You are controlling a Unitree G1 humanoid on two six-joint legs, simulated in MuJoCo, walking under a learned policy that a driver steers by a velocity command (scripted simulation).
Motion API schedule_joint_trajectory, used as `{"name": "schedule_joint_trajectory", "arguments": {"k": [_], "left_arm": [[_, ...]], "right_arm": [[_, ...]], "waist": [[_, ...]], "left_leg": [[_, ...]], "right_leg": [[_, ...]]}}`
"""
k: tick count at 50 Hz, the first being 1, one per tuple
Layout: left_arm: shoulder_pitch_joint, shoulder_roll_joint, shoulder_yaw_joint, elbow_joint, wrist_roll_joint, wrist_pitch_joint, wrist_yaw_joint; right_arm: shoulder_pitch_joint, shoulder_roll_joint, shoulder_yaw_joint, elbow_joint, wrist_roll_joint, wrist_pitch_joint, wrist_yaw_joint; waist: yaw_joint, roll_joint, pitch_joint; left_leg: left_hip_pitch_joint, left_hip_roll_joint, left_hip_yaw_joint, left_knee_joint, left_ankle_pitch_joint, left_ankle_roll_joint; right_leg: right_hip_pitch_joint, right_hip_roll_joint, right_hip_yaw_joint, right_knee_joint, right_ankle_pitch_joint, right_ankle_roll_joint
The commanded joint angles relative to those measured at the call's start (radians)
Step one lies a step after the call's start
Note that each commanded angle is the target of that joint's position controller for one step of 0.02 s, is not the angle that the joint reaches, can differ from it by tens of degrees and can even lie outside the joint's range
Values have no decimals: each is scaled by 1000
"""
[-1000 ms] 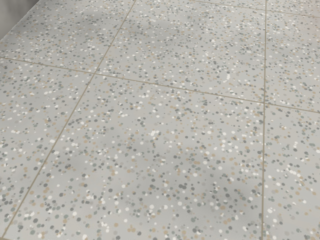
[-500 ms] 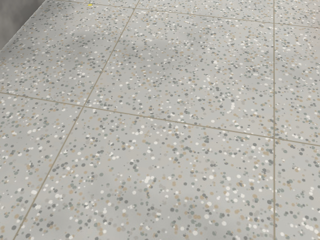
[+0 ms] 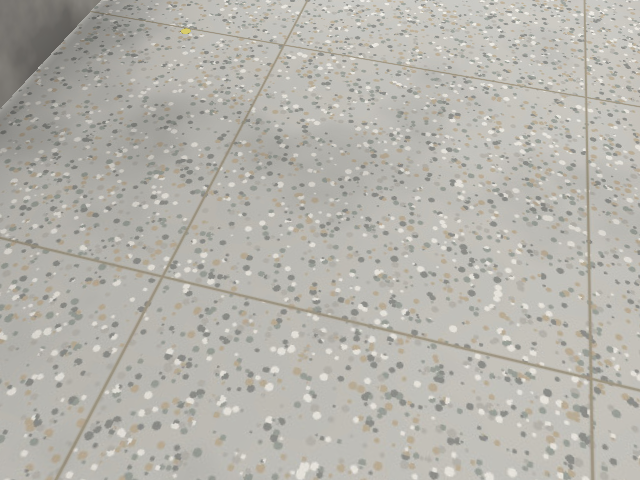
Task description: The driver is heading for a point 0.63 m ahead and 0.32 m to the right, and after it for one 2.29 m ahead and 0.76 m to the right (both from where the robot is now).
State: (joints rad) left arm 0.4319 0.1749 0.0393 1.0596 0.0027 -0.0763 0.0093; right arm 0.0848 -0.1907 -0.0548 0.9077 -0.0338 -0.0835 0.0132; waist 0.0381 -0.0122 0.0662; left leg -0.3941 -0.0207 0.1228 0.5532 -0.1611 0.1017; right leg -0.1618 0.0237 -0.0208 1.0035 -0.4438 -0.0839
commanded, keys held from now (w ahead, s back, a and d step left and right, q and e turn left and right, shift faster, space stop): w+e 1.00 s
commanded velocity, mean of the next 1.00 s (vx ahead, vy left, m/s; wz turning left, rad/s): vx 0.50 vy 0.00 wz -0.50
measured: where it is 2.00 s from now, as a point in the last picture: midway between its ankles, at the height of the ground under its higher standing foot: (499, 322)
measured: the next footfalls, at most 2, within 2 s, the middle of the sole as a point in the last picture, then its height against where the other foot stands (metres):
right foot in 0.50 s outside the picture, level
left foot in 1.04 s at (389, 350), level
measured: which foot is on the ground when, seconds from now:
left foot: down 0.00-0.48, up 0.50-1.00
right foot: up 0.00-0.48, down 0.50-1.00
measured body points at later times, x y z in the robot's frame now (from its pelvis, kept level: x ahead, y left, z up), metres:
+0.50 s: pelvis +0.26 -0.03 -0.01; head +0.29 -0.04 +0.44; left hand +0.47 +0.15 -0.13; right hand +0.14 -0.25 -0.15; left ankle +0.09 +0.07 -0.71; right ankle +0.34 -0.09 -0.73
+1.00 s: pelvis +0.51 -0.10 +0.01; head +0.54 -0.13 +0.45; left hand +0.60 +0.17 -0.12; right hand +0.61 -0.41 -0.08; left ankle +0.71 -0.07 -0.70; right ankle +0.34 -0.09 -0.73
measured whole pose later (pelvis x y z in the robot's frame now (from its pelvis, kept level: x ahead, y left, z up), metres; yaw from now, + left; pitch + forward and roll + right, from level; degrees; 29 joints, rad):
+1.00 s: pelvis +0.51 -0.10 +0.01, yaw -33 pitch +2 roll +0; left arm 0.47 0.26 0.07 0.91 0.01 -0.05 0.01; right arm -0.01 -0.24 -0.02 0.72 -0.03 -0.04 0.03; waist 0.11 0.03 0.04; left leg -0.59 0.03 -0.01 0.60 -0.08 -0.01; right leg 0.06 0.13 0.21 0.29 -0.37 -0.12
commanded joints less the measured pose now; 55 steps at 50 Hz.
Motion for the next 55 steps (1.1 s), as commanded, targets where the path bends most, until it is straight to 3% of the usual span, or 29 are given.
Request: {"name": "schedule_joint_trajectory", "arguments": {"k": [1,3,5,8,13,18,20,22,24,25,26,27,28,29,30,31,33,35,39,47,49,51,52,53,54,55], "left_arm": [[-15,82,22,-70,4,-7,-6],[11,57,24,-59,27,19,-19],[-5,46,28,-69,29,40,-29],[-111,48,30,-110,25,56,-38],[-289,43,21,-177,19,54,-50],[-425,37,7,-239,26,50,-57],[-411,50,13,-245,28,50,-56],[-332,75,25,-228,31,52,-51],[-159,119,50,-180,35,44,-42],[-26,174,75,-145,48,38,-32],[-26,285,103,-154,52,39,-22],[-19,307,107,-163,21,52,-25],[-76,279,97,-161,13,56,-17],[-117,224,83,-164,8,52,-15],[-161,190,73,-172,7,45,-11],[-180,166,63,-175,0,35,-5],[-158,174,59,-174,-9,12,-5],[-115,207,64,-170,-9,3,-6],[-15,216,64,-169,-5,9,-9],[80,238,64,-183,11,16,6],[40,257,68,-198,13,14,13],[-29,282,74,-220,13,7,5],[-54,277,72,-229,4,-1,-6],[-33,185,47,-266,-5,-8,-13],[106,134,38,-289,-31,1,-11],[71,215,45,-254,11,20,-1]], "right_arm": [[158,-94,-25,17,13,-4,1],[168,-45,-8,40,17,-17,-12],[222,-63,-10,59,21,-35,-18],[270,-91,-15,67,21,-43,-23],[338,-84,-6,81,20,-41,-32],[418,-105,-7,110,17,-30,-49],[413,-123,-11,112,15,-21,-57],[389,-153,-20,106,11,-10,-65],[361,-180,-30,85,10,6,-57],[324,-185,-32,60,17,7,-47],[351,-70,-12,-5,28,3,-27],[243,-131,-23,-60,25,-10,-18],[165,-128,-19,-89,26,-25,-11],[174,-132,-17,-87,30,-35,-11],[191,-130,-20,-74,22,-29,-15],[212,-124,-18,-73,2,-9,-15],[220,-109,-16,-80,-16,27,-6],[170,-103,-13,-105,-16,45,0],[-5,-120,-11,-174,-9,54,4],[-222,-132,12,-281,4,33,16],[-168,-154,10,-281,9,23,12],[39,-203,-10,-222,13,11,-6],[189,-232,-22,-190,7,-2,-20],[347,-309,-38,-187,-20,-4,-39],[282,-371,-52,-197,-30,9,-33],[206,-268,-39,-213,-9,21,-26]], "waist": [[-58,31,-53],[-15,73,-21],[-5,70,-21],[-11,69,5],[-42,73,38],[-77,76,54],[-56,92,33],[-13,128,-21],[60,124,-121],[138,56,-185],[72,-164,-253],[85,-88,-286],[60,-22,-140],[19,37,-77],[-26,78,-37],[-56,67,-39],[-73,39,-56],[-65,15,-51],[1,-31,-28],[67,-68,-14],[26,-81,-20],[-69,-70,-108],[-149,-26,-193],[-185,99,-356],[-71,351,-419],[-50,161,-281]], "left_leg": [[326,342,-428,-370,-99,113],[225,276,-275,-408,0,55],[224,268,-205,-418,108,46],[258,256,-111,-433,185,23],[319,228,10,-423,334,-4],[459,266,84,-371,523,-2],[508,281,119,-291,752,-6],[542,294,143,-145,1000,-6],[492,298,146,160,961,5],[323,271,155,434,721,-22],[-112,97,134,805,-189,-74],[-302,-9,-99,952,-355,-84],[-392,69,-155,900,-249,-75],[-348,101,-152,805,-176,-75],[-287,126,-152,723,-152,-83],[-224,137,-154,672,-146,-100],[-178,141,-144,605,-145,-129],[-203,140,-124,536,-97,-150],[-312,128,-113,377,39,-165],[-320,50,-122,95,109,-127],[-190,31,-134,12,83,-102],[120,-22,-115,-46,24,-66],[343,31,-152,-97,59,-38],[577,287,-403,-108,-132,3],[704,494,-876,-249,-155,117],[562,454,-857,-266,-299,108]], "right_leg": [[-405,-89,79,226,135,-25],[-333,-114,73,164,175,-10],[-344,-113,62,152,207,-1],[-461,-128,46,108,307,12],[-519,-111,-12,-119,450,24],[-488,-74,-112,-326,427,-10],[-426,-34,-144,-360,353,-45],[-324,24,-173,-362,245,-91],[-116,76,-157,-440,184,-143],[100,18,-38,-546,182,-189],[403,-290,437,-572,207,-325],[437,-364,758,-717,196,-390],[338,-350,597,-746,233,-349],[222,-315,505,-767,328,-301],[130,-260,414,-776,439,-255],[71,-215,348,-783,518,-234],[32,-170,291,-784,631,-221],[15,-142,264,-790,674,-207],[79,-124,289,-793,675,-156],[245,-149,370,-706,765,-146],[221,-156,387,-667,815,-115],[140,-113,363,-490,1001,-65],[47,-53,325,-289,924,-42],[-93,15,249,3,536,-28],[-375,150,161,229,-136,-3],[-450,43,161,301,-48,-12]]}}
